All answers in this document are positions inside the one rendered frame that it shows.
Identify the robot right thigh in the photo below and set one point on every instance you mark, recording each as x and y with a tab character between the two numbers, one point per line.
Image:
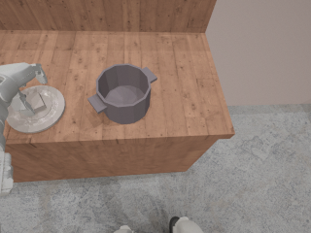
186	226

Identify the robot left upper arm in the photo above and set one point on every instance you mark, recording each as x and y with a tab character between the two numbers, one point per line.
6	174

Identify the knob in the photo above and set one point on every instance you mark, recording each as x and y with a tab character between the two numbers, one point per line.
36	101

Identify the robot left forearm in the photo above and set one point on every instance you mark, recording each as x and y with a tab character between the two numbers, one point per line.
8	90

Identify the lid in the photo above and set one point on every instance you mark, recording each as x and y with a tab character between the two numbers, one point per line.
44	119

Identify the pot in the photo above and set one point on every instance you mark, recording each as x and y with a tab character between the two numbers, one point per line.
123	92

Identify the robot left hand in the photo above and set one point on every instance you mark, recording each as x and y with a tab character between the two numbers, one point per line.
22	73

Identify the right robot shin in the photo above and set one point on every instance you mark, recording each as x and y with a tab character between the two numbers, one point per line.
182	219

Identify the table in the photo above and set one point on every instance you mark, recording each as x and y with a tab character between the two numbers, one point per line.
74	41

